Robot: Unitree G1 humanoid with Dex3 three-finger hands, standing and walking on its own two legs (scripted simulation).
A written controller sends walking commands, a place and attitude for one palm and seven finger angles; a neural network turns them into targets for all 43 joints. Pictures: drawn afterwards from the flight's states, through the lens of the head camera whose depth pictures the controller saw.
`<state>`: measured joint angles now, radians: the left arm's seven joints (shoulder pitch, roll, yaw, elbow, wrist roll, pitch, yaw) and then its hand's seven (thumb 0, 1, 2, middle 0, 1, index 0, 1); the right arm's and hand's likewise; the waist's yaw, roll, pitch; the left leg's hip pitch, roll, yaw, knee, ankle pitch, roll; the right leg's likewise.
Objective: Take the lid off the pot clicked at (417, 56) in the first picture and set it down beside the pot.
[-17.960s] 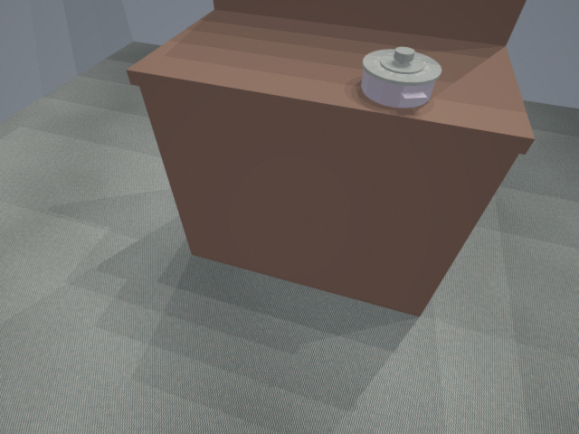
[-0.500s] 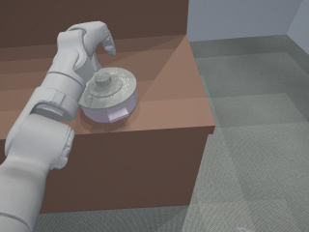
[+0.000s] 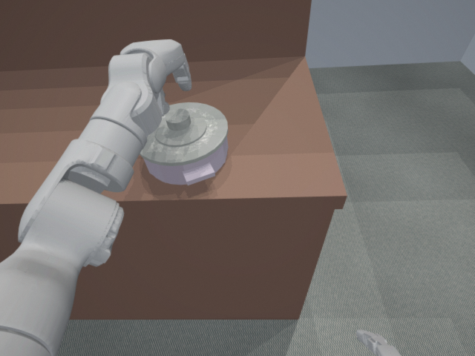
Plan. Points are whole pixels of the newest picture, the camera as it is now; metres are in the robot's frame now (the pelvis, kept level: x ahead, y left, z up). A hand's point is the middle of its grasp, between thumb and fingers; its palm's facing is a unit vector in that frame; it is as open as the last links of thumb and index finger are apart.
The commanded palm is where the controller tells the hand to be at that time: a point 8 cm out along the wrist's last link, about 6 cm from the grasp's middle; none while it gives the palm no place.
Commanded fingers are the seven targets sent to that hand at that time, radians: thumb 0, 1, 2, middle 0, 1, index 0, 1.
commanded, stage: move the open hand above the knob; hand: left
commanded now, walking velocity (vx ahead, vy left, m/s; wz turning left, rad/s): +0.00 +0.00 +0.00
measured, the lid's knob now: (178, 119) +0.50 +0.12 +0.16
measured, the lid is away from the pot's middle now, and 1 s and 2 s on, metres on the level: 0.00 0.00 0.00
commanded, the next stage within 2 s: lower the open fingers around the knob in 0.04 s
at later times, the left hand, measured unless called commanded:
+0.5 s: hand (173, 104) +0.48 +0.11 +0.20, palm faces -0.31 -0.07 -0.95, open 9.7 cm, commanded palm +0.46 +0.12 +0.26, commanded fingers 0.00 -0.38 1.74 -0.90 -0.08 -0.90 -0.08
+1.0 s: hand (173, 116) +0.47 +0.12 +0.18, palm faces -0.32 -0.09 -0.94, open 9.7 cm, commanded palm +0.45 +0.13 +0.23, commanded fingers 0.00 -0.38 1.74 -0.90 -0.08 -0.90 -0.08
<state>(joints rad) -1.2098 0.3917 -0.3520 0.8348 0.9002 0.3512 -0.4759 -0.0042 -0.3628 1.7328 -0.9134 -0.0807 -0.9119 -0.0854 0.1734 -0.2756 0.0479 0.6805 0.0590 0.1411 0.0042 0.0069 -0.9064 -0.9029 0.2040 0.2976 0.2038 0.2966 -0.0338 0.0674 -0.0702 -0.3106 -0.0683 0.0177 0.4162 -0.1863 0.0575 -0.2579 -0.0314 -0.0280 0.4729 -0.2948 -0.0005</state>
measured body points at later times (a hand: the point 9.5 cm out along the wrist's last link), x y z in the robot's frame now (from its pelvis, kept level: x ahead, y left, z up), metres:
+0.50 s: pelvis +0.00 +0.00 +0.00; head +0.02 -0.03 +0.45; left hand +0.49 +0.11 +0.26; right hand +0.09 -0.26 -0.14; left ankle +0.01 +0.09 -0.74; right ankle -0.04 -0.12 -0.74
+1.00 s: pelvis +0.01 -0.01 +0.00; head +0.03 -0.04 +0.45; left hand +0.49 +0.12 +0.23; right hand +0.13 -0.26 -0.13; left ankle +0.01 +0.09 -0.74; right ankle -0.04 -0.12 -0.74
